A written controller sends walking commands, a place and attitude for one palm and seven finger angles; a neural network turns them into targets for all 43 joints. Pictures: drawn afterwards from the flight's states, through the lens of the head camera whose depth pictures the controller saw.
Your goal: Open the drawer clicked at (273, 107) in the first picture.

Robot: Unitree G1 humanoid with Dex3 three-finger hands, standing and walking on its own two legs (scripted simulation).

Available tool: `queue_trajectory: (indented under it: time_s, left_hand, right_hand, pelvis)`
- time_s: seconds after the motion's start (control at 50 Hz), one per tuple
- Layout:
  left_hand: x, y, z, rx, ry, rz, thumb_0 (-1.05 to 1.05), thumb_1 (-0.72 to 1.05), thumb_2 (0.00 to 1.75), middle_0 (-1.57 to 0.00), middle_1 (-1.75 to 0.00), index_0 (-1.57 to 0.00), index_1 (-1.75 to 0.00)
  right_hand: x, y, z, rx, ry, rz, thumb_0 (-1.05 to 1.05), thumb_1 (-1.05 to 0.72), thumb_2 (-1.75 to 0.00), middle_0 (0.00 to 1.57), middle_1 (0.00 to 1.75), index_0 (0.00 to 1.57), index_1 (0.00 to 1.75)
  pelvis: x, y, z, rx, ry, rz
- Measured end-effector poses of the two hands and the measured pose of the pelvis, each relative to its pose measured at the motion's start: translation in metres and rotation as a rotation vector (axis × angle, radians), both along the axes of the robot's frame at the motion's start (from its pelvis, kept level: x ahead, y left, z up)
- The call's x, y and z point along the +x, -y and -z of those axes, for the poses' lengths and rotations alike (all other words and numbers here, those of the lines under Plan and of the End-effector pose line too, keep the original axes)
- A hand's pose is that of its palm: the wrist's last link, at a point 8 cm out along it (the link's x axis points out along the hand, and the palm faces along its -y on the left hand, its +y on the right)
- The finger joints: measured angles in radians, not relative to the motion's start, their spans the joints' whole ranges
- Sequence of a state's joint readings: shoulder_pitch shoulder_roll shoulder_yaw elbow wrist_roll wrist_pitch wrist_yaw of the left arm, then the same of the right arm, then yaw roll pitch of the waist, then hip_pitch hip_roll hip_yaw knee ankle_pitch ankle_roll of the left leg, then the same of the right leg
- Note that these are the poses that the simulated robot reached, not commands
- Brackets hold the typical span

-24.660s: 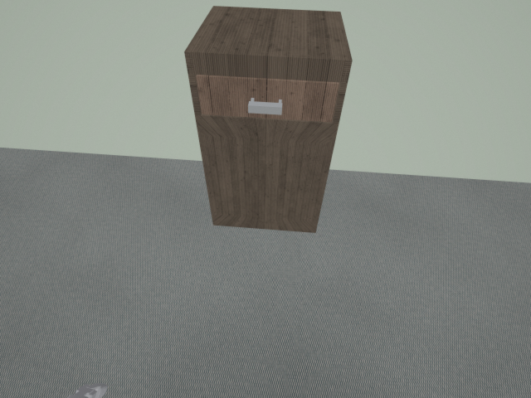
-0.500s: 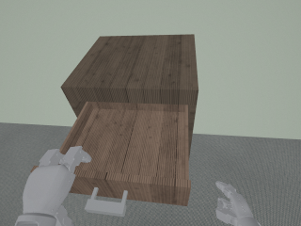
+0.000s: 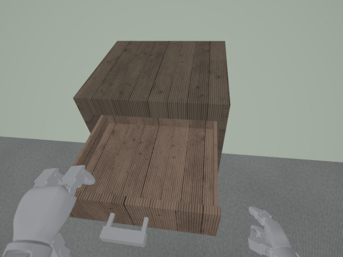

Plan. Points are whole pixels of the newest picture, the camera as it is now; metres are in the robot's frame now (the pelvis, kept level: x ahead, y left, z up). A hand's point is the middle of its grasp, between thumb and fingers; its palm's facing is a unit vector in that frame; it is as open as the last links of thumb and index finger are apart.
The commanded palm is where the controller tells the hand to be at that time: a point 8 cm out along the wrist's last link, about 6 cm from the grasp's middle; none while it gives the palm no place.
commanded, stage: draw the hand back to the body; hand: left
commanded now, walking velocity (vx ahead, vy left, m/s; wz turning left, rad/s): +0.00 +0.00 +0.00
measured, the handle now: (126, 227) +0.20 +0.16 -0.06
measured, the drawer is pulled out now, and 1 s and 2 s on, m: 0.30 0.30 0.30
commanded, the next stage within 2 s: step back with the hand held close in 1.22 s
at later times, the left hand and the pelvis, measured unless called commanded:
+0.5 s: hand (71, 193) +0.18 +0.20 +0.16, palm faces +0.36 -0.86 -0.36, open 13.0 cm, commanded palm +0.12 +0.25 +0.17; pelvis +0.01 -0.01 +0.01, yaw +4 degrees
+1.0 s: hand (60, 188) +0.17 +0.21 +0.18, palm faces +0.46 -0.79 -0.42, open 8.8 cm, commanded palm +0.12 +0.25 +0.19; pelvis +0.01 -0.04 +0.01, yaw +4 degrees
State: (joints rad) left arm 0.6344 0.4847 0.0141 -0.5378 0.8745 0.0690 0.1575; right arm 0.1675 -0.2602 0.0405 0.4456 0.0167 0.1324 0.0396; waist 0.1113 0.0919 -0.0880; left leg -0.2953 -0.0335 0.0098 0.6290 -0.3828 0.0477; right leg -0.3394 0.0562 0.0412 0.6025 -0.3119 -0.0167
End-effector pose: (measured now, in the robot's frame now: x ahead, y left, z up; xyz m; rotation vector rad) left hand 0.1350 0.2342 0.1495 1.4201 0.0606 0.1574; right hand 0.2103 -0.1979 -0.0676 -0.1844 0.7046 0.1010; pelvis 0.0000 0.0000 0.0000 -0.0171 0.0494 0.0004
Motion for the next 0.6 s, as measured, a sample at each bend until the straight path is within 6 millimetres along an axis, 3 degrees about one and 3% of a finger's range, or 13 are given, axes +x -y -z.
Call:
queue_trajectory:
  time_s: [0.24, 0.32, 0.38, 0.46, 0.6]
  left_hand:
    - [-0.003, -0.006, -0.015, 0.036, 0.009, 0.018, 0.0, -0.49, 0.3, -0.32, -1.2, -0.32, -1.2]
    - [-0.002, -0.012, -0.006, -0.63, 0.132, -0.067, -0.01, -0.48, 0.31, -0.31, -1.18, -0.32, -1.19]
    - [-0.002, -0.011, -0.002, -0.884, 0.219, -0.095, -0.01, -0.43, 0.33, -0.31, -1.15, -0.32, -1.16]
    - [0.001, -0.009, -0.013, -0.984, 0.326, -0.059, -0.01, -0.34, 0.37, -0.3, -1.09, -0.31, -1.1]
    - [0.007, -0.016, -0.033, -0.942, 0.389, -0.039, -0.01, -0.13, 0.46, -0.28, -0.96, -0.29, -0.96]
  right_hand:
    - [-0.002, -0.005, 0.0, -0.003, -0.011, -0.009, 0.01, -0.91, -0.9, 0.2, 0.3, 0.2, 0.3]
    - [-0.007, -0.005, -0.004, 0.013, 0.062, 0.056, 0.01, -0.91, -0.9, 0.2, 0.3, 0.2, 0.3]
    - [-0.014, -0.004, -0.007, -0.01, 0.089, 0.08, 0.01, -0.91, -0.9, 0.2, 0.3, 0.2, 0.3]
    - [-0.02, 0.0, -0.009, -0.038, 0.097, 0.071, 0.01, -0.91, -0.9, 0.2, 0.3, 0.2, 0.3]
    - [-0.015, 0.013, -0.007, -0.039, 0.096, 0.076, 0.01, -0.9, -0.9, 0.2, 0.3, 0.2, 0.3]
  pelvis:
    - [-0.001, -0.002, -0.003, -0.002, 0.009, -0.006]
    - [-0.002, 0.0, -0.004, 0.002, 0.056, -0.036]
    - [0.003, 0.004, -0.006, 0.007, 0.072, -0.053]
    - [0.009, 0.01, -0.008, 0.007, 0.081, -0.069]
    - [0.011, 0.017, -0.01, 0.009, 0.08, -0.071]
